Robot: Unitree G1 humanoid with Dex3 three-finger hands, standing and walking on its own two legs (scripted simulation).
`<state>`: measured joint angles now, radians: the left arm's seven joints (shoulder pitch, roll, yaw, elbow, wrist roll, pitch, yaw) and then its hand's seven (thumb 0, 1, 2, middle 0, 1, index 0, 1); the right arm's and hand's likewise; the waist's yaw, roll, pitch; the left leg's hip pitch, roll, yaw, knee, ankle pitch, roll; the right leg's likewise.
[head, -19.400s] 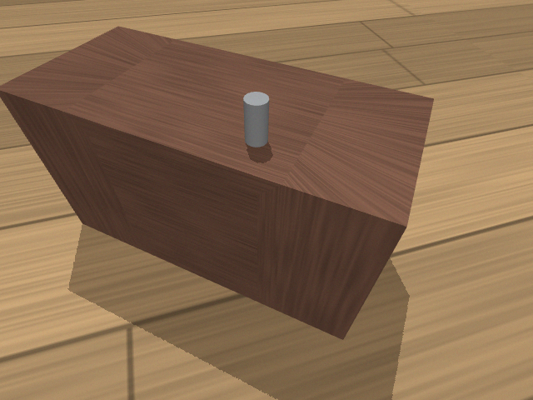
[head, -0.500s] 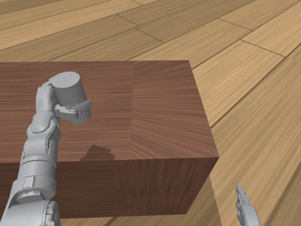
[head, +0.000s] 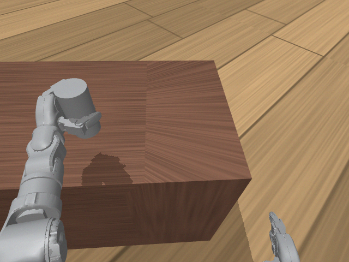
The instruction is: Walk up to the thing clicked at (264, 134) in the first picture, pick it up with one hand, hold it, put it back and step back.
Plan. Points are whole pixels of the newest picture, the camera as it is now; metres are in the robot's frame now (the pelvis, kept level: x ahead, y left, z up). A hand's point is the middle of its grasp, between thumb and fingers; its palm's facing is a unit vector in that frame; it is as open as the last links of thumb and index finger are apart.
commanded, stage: lower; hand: left
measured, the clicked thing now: (79, 110) +0.44 +0.19 +0.13
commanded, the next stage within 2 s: loosen in 1.40 s
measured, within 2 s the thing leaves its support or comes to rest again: rests again in 1.24 s
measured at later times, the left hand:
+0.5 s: hand (89, 124) +0.45 +0.19 +0.06, palm faces +0.13 -0.99 +0.02, open 9.3 cm
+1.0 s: hand (92, 130) +0.46 +0.19 +0.03, palm faces +0.12 -0.99 +0.01, open 9.3 cm
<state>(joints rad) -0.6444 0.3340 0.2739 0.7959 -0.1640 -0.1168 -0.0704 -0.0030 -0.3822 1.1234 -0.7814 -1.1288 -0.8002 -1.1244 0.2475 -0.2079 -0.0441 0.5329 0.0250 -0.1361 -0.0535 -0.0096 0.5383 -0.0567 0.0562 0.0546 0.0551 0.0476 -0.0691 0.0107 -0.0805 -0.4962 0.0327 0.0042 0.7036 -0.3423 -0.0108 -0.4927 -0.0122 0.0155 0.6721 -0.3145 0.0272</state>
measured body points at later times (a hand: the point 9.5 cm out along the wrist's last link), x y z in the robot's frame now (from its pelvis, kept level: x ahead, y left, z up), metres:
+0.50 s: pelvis -0.01 +0.00 -0.02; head +0.06 +0.02 +0.42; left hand +0.44 +0.24 +0.06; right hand +0.15 -0.26 -0.07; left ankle +0.00 +0.12 -0.72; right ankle +0.01 -0.14 -0.72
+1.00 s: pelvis +0.00 +0.00 -0.04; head +0.08 +0.02 +0.40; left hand +0.45 +0.24 +0.03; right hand +0.15 -0.25 -0.07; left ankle +0.00 +0.12 -0.72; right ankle +0.01 -0.14 -0.72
